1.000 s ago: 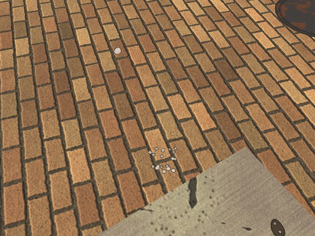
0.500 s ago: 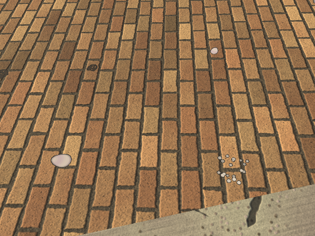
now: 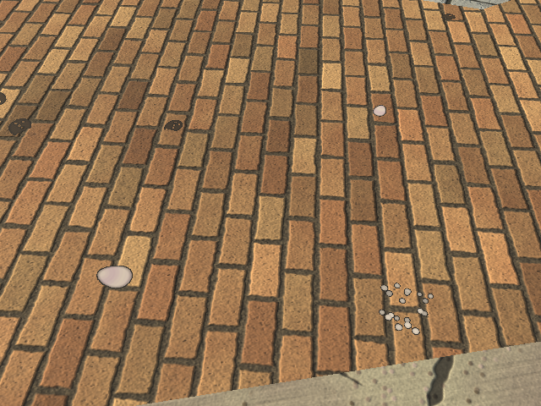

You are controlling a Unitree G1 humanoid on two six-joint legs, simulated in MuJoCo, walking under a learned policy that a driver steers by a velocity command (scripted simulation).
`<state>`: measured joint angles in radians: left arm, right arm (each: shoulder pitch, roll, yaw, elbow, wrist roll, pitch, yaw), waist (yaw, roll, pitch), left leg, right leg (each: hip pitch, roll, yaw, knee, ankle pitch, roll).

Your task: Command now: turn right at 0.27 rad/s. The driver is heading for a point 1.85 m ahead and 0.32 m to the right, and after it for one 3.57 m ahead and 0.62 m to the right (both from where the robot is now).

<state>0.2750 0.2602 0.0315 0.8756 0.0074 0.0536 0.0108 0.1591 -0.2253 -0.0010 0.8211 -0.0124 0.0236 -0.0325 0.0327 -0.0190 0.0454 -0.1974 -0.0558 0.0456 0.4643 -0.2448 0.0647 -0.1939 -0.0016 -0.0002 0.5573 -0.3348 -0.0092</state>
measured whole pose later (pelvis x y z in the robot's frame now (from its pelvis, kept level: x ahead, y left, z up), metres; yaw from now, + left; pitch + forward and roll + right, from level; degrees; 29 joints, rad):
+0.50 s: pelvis +0.02 +0.02 +0.01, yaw -16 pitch +0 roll -1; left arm 0.20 0.31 0.09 0.80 0.03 0.02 -0.05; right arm 0.34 -0.28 -0.03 0.83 -0.03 -0.04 -0.03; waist -0.02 -0.04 0.00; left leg -0.08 -0.02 0.04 0.30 -0.24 0.05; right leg -0.51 0.06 0.08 1.01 -0.29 -0.03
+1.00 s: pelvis +0.13 -0.06 +0.00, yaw -21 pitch -1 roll +0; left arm 0.17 0.18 0.00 0.90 0.02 -0.03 0.01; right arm 0.27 -0.21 -0.01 0.94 -0.03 0.02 -0.02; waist -0.02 0.03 0.08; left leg -0.34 0.03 -0.01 0.85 -0.44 0.00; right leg -0.27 0.06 -0.05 0.40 -0.12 -0.09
